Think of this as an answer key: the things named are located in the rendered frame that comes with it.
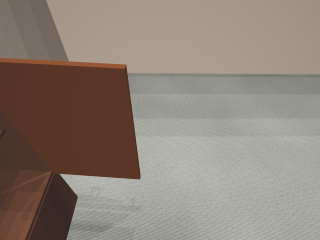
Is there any cupboard door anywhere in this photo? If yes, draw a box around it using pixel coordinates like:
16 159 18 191
0 58 141 180

